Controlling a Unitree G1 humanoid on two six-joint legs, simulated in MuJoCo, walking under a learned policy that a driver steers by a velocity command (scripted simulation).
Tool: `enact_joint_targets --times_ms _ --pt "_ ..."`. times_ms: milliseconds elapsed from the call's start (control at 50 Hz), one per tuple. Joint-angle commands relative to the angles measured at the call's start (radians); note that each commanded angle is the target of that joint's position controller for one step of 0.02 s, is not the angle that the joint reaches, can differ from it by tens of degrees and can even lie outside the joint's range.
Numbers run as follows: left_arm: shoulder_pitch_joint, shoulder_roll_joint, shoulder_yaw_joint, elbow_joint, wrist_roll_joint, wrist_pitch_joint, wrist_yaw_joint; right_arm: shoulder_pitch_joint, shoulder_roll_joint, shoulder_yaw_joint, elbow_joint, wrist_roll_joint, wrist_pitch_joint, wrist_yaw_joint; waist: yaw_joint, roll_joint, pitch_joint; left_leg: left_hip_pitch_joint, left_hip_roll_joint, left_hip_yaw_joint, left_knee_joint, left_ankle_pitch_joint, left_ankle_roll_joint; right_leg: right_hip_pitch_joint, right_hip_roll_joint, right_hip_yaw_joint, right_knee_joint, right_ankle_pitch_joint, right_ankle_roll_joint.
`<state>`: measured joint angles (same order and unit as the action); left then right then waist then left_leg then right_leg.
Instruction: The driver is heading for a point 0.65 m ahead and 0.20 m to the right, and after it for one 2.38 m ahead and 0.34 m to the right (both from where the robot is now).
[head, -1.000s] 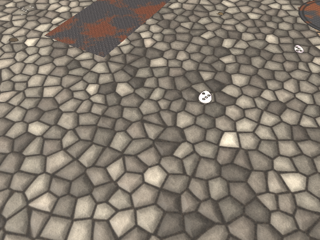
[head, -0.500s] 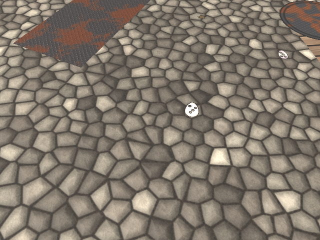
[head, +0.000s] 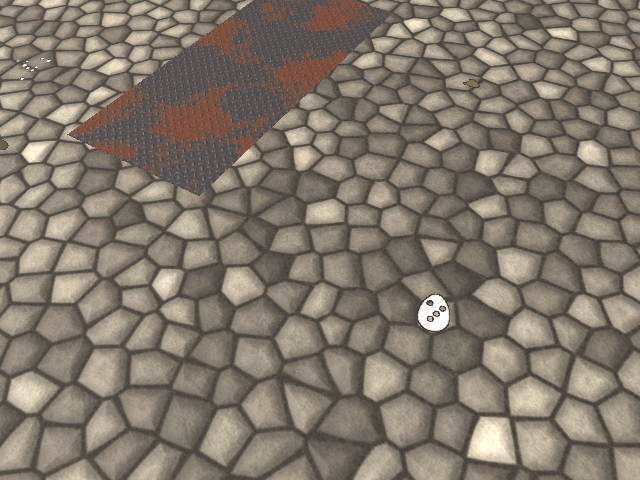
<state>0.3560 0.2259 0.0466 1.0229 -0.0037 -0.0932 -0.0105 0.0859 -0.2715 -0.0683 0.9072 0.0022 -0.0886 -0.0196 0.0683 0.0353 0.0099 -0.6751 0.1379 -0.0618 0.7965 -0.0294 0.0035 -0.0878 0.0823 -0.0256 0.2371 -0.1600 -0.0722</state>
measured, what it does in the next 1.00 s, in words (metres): walks ahead, turning right: left foot, then right foot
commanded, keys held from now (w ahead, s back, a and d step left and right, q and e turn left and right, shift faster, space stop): w+e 0.84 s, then q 0.16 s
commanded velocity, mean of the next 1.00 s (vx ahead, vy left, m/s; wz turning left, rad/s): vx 0.48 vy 0.00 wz -0.47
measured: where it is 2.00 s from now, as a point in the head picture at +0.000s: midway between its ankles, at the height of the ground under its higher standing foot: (456, 420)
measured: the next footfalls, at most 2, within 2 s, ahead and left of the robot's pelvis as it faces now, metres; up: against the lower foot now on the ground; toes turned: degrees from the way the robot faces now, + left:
left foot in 0.20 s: +0.32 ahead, +0.15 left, +0.00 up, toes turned -7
right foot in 0.74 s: +0.51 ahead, -0.18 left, +0.00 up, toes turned -29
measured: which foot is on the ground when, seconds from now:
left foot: up 0.00-0.18, down 0.20-0.72, up 0.74-1.00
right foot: down 0.00-0.20, up 0.22-0.72, down 0.74-1.00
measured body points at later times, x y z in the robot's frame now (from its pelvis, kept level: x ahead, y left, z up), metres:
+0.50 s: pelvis +0.28 +0.05 +0.00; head +0.30 +0.04 +0.45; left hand +0.49 +0.28 -0.11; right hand +0.23 -0.23 -0.13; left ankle +0.28 +0.16 -0.75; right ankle +0.33 -0.14 -0.67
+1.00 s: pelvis +0.50 -0.11 +0.00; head +0.53 -0.14 +0.45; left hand +0.71 +0.08 -0.11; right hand +0.51 -0.43 -0.12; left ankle +0.69 -0.01 -0.68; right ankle +0.47 -0.16 -0.75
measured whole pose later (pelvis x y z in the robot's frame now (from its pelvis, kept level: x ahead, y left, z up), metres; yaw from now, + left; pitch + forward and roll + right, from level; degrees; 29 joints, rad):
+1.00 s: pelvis +0.50 -0.11 +0.00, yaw -31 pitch +1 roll +0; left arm 0.26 0.25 0.07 0.79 0.01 -0.06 -0.01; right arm 0.10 -0.30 -0.06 0.82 0.00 -0.09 0.00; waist 0.03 0.04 0.06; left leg -0.66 0.12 -0.03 0.92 -0.16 -0.03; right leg -0.17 0.10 0.00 0.32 -0.16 -0.10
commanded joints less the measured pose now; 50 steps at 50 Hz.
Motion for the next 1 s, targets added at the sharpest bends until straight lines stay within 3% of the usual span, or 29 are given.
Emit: enact_joint_targets --times_ms 20,80,140,180,200,220,240,260,280,300,320,360,420,540,640,680,700,720,740,760,780,800,820,840,860,880,920,960,1000 --pt "-0.016 0.172 0.032 -0.062 -0.011 -0.009 0.020 -0.088 -0.035 -0.002 -0.066 0.003 -0.014 0.010 -0.019 -0.079 0.060 0.071 -0.049 0.029 -0.179 0.140 -0.023 -0.113 -0.240 0.182 -0.125 0.095 -0.136" --pt "0.044 0.168 0.035 -0.047 -0.021 0.002 0.025 -0.175 -0.039 0.006 -0.098 0.013 -0.021 0.026 0.008 -0.088 0.068 0.090 -0.072 0.019 -0.266 0.130 -0.027 -0.048 -0.259 0.213 -0.072 0.080 -0.132" --pt "0.052 0.183 0.047 -0.051 -0.024 0.017 0.034 -0.182 -0.080 -0.001 -0.118 0.019 -0.036 0.037 -0.016 -0.109 0.056 0.150 -0.083 -0.003 -0.338 0.057 -0.014 0.020 -0.296 0.270 0.009 0.090 -0.112" --pt "0.027 0.187 0.053 -0.066 -0.022 0.027 0.035 -0.077 -0.122 -0.019 -0.099 0.019 -0.045 0.035 -0.079 -0.133 0.001 0.315 -0.103 0.019 -0.364 -0.023 0.013 0.017 -0.281 0.281 0.121 0.215 -0.088" --pt "0.013 0.156 0.043 -0.083 -0.016 0.027 0.031 0.075 -0.168 -0.041 -0.062 0.011 -0.050 0.028 -0.148 -0.113 -0.105 0.535 -0.080 0.006 -0.357 -0.037 0.051 -0.040 -0.217 0.244 0.299 0.272 -0.059" --pt "0.006 0.097 0.023 -0.124 0.006 0.028 0.029 0.259 -0.242 -0.059 -0.042 -0.003 -0.050 0.019 -0.208 0.010 -0.288 0.834 0.112 -0.180 -0.325 -0.089 0.110 -0.211 -0.124 0.168 0.614 0.059 -0.021" --pt "0.136 0.003 -0.001 -0.148 -0.022 0.010 0.025 0.296 -0.289 -0.068 -0.021 -0.008 -0.036 0.027 -0.131 0.343 -0.393 1.105 0.315 -0.626 -0.449 -0.295 0.245 -0.575 -0.004 0.094 0.916 -0.432 0.029" --pt "0.106 0.122 0.024 -0.132 -0.043 0.006 0.029 0.255 -0.167 -0.036 -0.046 -0.008 -0.035 0.029 -0.147 0.220 -0.325 1.038 0.280 -0.639 -0.498 -0.407 0.214 -0.662 -0.077 0.185 1.045 -0.418 0.023" --pt "0.023 0.173 0.040 -0.151 -0.049 0.006 0.030 0.189 -0.107 -0.020 -0.060 -0.003 -0.036 0.027 -0.149 0.131 -0.196 0.908 0.246 -0.459 -0.506 -0.360 0.169 -0.693 -0.116 0.169 1.057 -0.322 0.015" --pt "-0.011 0.160 0.042 -0.156 -0.042 0.011 0.034 0.128 -0.096 -0.013 -0.066 -0.007 -0.035 0.029 -0.121 0.050 -0.124 0.772 0.206 -0.337 -0.529 -0.235 0.153 -0.649 -0.160 0.148 1.036 -0.237 0.022" --pt "-0.032 0.145 0.047 -0.164 -0.029 0.015 0.034 0.095 -0.080 -0.010 -0.063 -0.012 -0.033 0.029 -0.102 0.037 -0.071 0.676 0.177 -0.258 -0.560 -0.163 0.153 -0.622 -0.187 0.147 0.993 -0.183 0.025" --pt "-0.025 0.103 0.049 -0.176 -0.034 0.034 0.023 0.075 -0.066 -0.009 -0.050 -0.019 -0.035 0.027 -0.071 0.077 -0.036 0.581 0.139 -0.131 -0.613 -0.084 0.154 -0.556 -0.223 0.136 0.945 -0.135 0.030" --pt "-0.082 0.081 0.048 -0.219 -0.030 0.056 0.017 0.095 -0.094 -0.021 -0.032 -0.013 -0.040 0.018 -0.065 0.042 0.000 0.562 0.145 -0.023 -0.654 0.026 0.176 -0.609 -0.235 0.125 0.872 -0.066 0.044" --pt "-0.253 0.071 0.033 -0.293 -0.020 0.051 -0.016 0.133 -0.145 -0.038 -0.021 -0.008 -0.024 0.001 -0.109 0.012 0.046 0.598 0.124 0.167 -0.681 0.086 0.157 -0.598 -0.215 0.057 0.556 0.174 0.047" --pt "-0.375 0.085 0.030 -0.365 -0.021 0.055 -0.045 0.202 -0.181 -0.051 -0.002 0.015 0.006 0.000 -0.132 0.016 0.081 0.741 0.165 0.239 -0.612 0.188 0.126 -0.596 -0.181 -0.012 0.425 0.097 0.006" --pt "-0.342 0.117 0.045 -0.377 -0.020 0.060 -0.050 0.189 -0.211 -0.059 -0.009 0.022 0.019 -0.003 -0.091 0.048 0.037 0.773 0.168 0.272 -0.494 0.486 0.106 -0.491 -0.122 -0.066 0.411 -0.001 -0.032" --pt "-0.268 0.144 0.061 -0.365 -0.022 0.062 -0.049 0.182 -0.225 -0.062 -0.014 0.025 0.028 -0.005 -0.043 0.061 -0.012 0.771 0.160 0.288 -0.371 0.639 0.095 -0.384 -0.079 -0.095 0.406 -0.044 -0.056" --pt "-0.118 0.186 0.088 -0.326 -0.026 0.063 -0.044 0.164 -0.226 -0.061 -0.021 0.029 0.037 -0.007 0.043 0.047 -0.086 0.714 0.128 0.317 -0.175 0.684 0.069 -0.180 -0.029 -0.114 0.342 0.001 -0.090" --pt "0.061 0.267 0.128 -0.276 -0.026 0.072 -0.024 0.173 -0.201 -0.049 -0.036 0.011 0.034 -0.010 0.116 -0.028 -0.178 0.486 0.091 0.320 0.118 0.453 0.020 0.135 -0.071 0.013 0.317 0.016 -0.138" --pt "0.043 0.390 0.144 -0.276 -0.035 0.068 -0.013 0.261 -0.040 0.000 -0.097 -0.032 0.008 0.005 -0.012 -0.312 -0.243 0.017 -0.102 0.255 0.480 -0.491 -0.043 0.463 -0.339 0.567 0.241 -0.108 -0.312" --pt "0.082 0.328 0.118 -0.314 -0.018 0.052 -0.017 0.174 -0.094 -0.001 -0.119 0.013 -0.041 0.019 0.045 -0.216 -0.386 -0.110 -0.154 0.003 0.616 -0.587 -0.028 0.524 -0.428 0.874 0.060 -0.259 -0.372" --pt "0.049 0.260 0.098 -0.304 -0.008 0.036 -0.021 0.064 -0.147 -0.015 -0.149 0.052 -0.064 0.027 0.063 -0.148 -0.244 -0.205 -0.105 -0.016 0.611 -0.486 0.002 0.449 -0.404 0.741 0.034 -0.177 -0.311" --pt "-0.011 0.225 0.088 -0.311 -0.013 0.026 -0.020 0.058 -0.139 -0.011 -0.147 0.042 -0.074 0.023 0.022 -0.086 -0.166 -0.172 -0.061 -0.018 0.527 -0.395 0.020 0.307 -0.364 0.614 0.043 -0.090 -0.274" --pt "-0.094 0.188 0.075 -0.328 -0.015 0.024 -0.020 0.071 -0.145 -0.017 -0.129 0.014 -0.072 0.015 -0.027 -0.041 -0.109 -0.089 -0.026 -0.021 0.436 -0.339 0.015 0.152 -0.322 0.509 0.038 0.014 -0.244" --pt "-0.161 0.153 0.061 -0.348 0.001 0.022 -0.015 0.110 -0.158 -0.026 -0.111 0.007 -0.056 0.014 -0.072 -0.058 -0.082 -0.001 0.004 -0.020 0.385 -0.304 0.007 0.039 -0.306 0.418 0.028 0.192 -0.226" --pt "-0.183 0.144 0.055 -0.354 0.011 0.020 -0.012 0.135 -0.155 -0.028 -0.100 0.004 -0.038 0.015 -0.090 -0.059 -0.074 0.060 0.012 -0.010 0.357 -0.298 -0.004 -0.027 -0.297 0.363 0.021 0.348 -0.218" --pt "-0.170 0.159 0.055 -0.331 0.012 0.011 -0.004 0.157 -0.114 -0.021 -0.089 -0.007 -0.013 0.014 -0.108 -0.048 -0.068 0.114 0.001 0.023 0.284 -0.257 -0.031 -0.102 -0.279 0.243 0.016 0.611 -0.213" --pt "-0.156 0.168 0.054 -0.307 0.013 0.010 0.009 0.128 -0.080 -0.009 -0.098 -0.011 -0.001 0.013 -0.103 -0.069 -0.054 0.122 -0.009 0.043 0.163 -0.139 -0.042 -0.132 -0.243 0.136 0.008 0.713 -0.183" --pt "-0.155 0.162 0.048 -0.293 0.014 0.014 0.019 0.084 -0.064 0.002 -0.102 -0.006 -0.002 0.021 -0.079 -0.089 -0.055 0.169 -0.029 0.063 -0.004 0.031 -0.031 -0.136 -0.195 0.048 0.003 0.685 -0.133"
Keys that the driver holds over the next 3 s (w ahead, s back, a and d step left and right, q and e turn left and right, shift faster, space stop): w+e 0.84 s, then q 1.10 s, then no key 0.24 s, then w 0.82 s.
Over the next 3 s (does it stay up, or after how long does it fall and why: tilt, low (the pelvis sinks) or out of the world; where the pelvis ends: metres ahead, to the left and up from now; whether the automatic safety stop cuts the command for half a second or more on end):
stays up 0.93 -0.15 -0.03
